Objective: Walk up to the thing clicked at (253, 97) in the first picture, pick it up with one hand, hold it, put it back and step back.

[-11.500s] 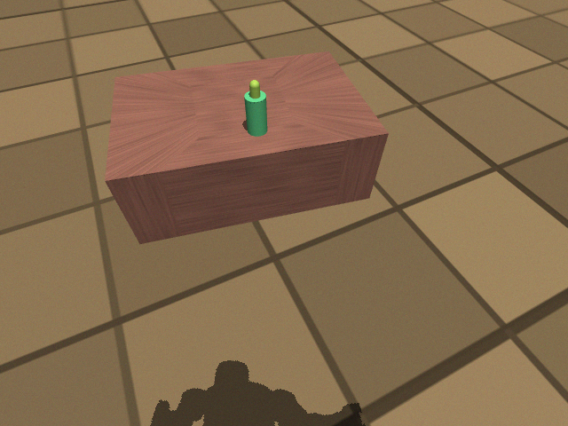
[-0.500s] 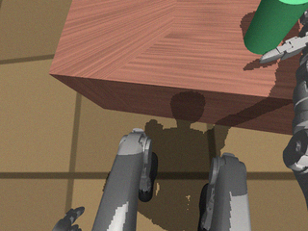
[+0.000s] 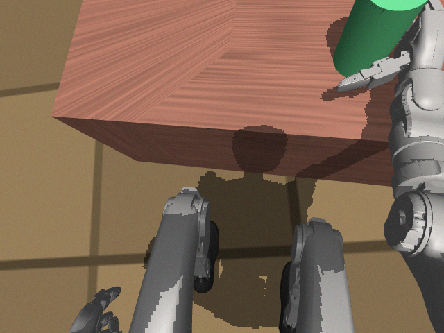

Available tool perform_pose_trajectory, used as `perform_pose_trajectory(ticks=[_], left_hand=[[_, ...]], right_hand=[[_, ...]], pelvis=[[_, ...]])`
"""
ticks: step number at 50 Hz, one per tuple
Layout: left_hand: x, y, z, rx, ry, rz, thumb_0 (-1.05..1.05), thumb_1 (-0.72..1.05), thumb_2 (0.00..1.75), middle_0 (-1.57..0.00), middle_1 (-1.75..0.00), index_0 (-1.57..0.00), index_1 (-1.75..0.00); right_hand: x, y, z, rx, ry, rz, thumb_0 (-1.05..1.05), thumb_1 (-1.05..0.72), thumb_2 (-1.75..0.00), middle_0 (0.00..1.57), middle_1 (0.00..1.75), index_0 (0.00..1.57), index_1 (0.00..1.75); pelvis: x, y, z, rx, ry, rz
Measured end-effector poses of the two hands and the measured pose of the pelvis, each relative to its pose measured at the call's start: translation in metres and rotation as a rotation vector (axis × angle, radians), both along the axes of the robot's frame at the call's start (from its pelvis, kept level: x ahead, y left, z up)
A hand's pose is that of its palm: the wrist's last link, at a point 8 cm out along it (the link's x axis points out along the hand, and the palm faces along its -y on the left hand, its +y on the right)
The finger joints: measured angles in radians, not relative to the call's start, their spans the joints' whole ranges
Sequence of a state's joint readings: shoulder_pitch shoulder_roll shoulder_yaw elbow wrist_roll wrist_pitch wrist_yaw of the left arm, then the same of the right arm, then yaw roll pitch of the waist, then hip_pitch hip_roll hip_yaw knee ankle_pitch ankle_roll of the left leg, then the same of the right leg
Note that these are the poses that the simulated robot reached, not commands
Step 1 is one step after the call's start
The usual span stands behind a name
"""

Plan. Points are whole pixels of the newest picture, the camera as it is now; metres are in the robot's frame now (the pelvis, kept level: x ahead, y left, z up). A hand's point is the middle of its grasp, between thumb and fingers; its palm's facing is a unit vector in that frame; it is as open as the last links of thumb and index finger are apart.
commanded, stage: close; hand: right
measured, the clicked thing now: (382, 12) +0.59 -0.12 +0.04
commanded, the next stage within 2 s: settle in 0.36 s
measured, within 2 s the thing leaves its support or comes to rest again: leaves its support in 0.70 s
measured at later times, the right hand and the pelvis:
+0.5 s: hand (368, 32) +0.58 -0.11 +0.01, palm faces -0.01 +1.00 -0.03, open 10.9 cm; pelvis +0.00 +0.00 +0.00, yaw +0 degrees
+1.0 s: hand out of the picture +0.60 -0.12 +0.07, palm faces +0.01 +1.00 -0.03, open 11.3 cm; pelvis +0.01 +0.00 +0.04, yaw +1 degrees
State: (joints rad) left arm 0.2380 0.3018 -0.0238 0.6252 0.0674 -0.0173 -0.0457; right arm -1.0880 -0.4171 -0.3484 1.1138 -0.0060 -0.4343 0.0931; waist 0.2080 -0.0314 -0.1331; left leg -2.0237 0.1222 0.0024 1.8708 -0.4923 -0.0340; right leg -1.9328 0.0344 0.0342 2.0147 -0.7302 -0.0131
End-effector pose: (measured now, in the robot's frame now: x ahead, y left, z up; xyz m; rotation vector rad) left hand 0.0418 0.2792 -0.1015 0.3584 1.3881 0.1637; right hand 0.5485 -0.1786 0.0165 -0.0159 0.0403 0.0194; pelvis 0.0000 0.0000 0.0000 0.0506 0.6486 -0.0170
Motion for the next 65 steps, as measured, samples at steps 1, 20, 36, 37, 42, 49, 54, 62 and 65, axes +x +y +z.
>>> perform_pose_trajectory(ticks=[1, 20, 36, 37, 42, 49, 54, 62, 65], left_hand=[[-0.001, 0.000, 0.000, 0.001, 0.003, 0.000, 0.00, 0.87, 0.94, -0.19, -0.29, -0.18, -0.32], [-0.028, 0.000, 0.004, 0.012, 0.088, 0.035, 0.00, 0.90, 0.91, -0.19, -0.30, -0.19, -0.31], [-0.030, -0.004, 0.009, 0.006, 0.091, 0.058, 0.00, 0.89, 0.91, -0.20, -0.30, -0.20, -0.31], [-0.029, -0.004, 0.010, 0.006, 0.088, 0.060, 0.00, 0.89, 0.91, -0.20, -0.30, -0.20, -0.31], [-0.023, -0.006, 0.020, 0.005, 0.067, 0.069, 0.00, 0.88, 0.92, -0.21, -0.30, -0.20, -0.31], [-0.013, -0.006, 0.041, 0.012, 0.035, 0.072, 0.00, 0.88, 0.92, -0.20, -0.29, -0.20, -0.31], [-0.011, -0.006, 0.055, 0.013, 0.026, 0.075, 0.00, 0.88, 0.92, -0.20, -0.29, -0.19, -0.31], [-0.012, -0.008, 0.069, -0.002, 0.025, 0.084, 0.00, 0.88, 0.92, -0.20, -0.29, -0.19, -0.31], [-0.013, -0.009, 0.072, -0.008, 0.023, 0.089, 0.00, 0.88, 0.92, -0.20, -0.29, -0.19, -0.31]], right_hand=[[0.001, 0.000, 0.000, -0.001, -0.003, -0.001, -0.01, 0.48, -0.09, 0.40, 0.22, 0.38, 0.22], [0.013, 0.007, -0.002, -0.015, -0.011, -0.010, -0.01, 0.35, -0.58, 0.82, 0.69, 0.82, 0.71], [0.016, 0.011, 0.005, -0.026, -0.017, -0.019, -0.01, 0.61, -1.00, 0.72, 1.05, 0.72, 1.07], [0.016, 0.011, 0.007, -0.028, -0.016, -0.020, -0.01, 0.62, -1.02, 0.71, 1.06, 0.71, 1.08], [0.019, 0.009, 0.025, -0.030, -0.017, -0.025, -0.01, 0.61, -1.03, 0.68, 1.10, 0.68, 1.12], [0.026, 0.008, 0.056, -0.018, -0.013, -0.031, -0.01, 0.61, -1.04, 0.67, 1.11, 0.67, 1.13], [0.030, 0.009, 0.072, -0.015, -0.010, -0.028, -0.01, 0.61, -1.04, 0.67, 1.11, 0.67, 1.13], [0.030, 0.010, 0.086, -0.018, -0.012, -0.019, -0.01, 0.61, -1.04, 0.67, 1.11, 0.67, 1.13], [0.028, 0.012, 0.089, -0.015, -0.007, -0.022, -0.01, 0.61, -1.04, 0.67, 1.12, 0.67, 1.13]], pelvis=[[0.000, 0.000, 0.000, 0.000, 0.001, 0.000], [-0.001, -0.001, -0.003, 0.003, 0.007, 0.000], [0.000, -0.002, 0.004, 0.005, 0.007, 0.004], [0.000, -0.002, 0.005, 0.004, 0.006, 0.004], [0.003, -0.002, 0.018, 0.004, 0.003, 0.007], [0.008, -0.003, 0.039, 0.001, -0.002, 0.011], [0.012, -0.002, 0.051, 0.001, -0.007, 0.014], [0.014, 0.000, 0.065, -0.003, -0.018, 0.019], [0.015, 0.001, 0.070, -0.004, -0.022, 0.021]])
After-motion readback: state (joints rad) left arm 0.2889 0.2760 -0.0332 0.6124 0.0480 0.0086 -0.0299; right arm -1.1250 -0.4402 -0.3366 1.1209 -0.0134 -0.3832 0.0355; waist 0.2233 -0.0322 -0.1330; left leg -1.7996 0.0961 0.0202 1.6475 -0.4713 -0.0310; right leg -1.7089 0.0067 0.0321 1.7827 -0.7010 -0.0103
